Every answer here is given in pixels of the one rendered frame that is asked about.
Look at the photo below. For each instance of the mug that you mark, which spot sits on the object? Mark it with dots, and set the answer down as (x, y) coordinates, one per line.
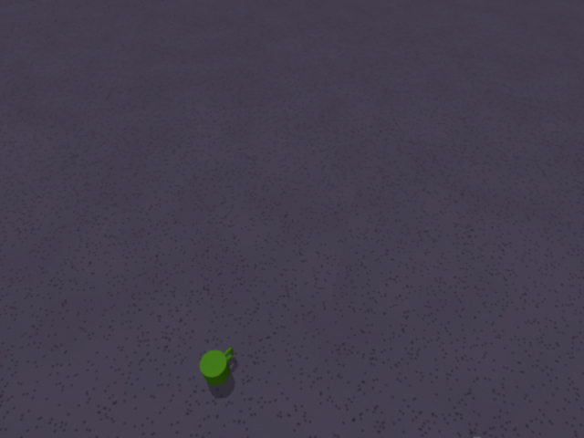
(214, 366)

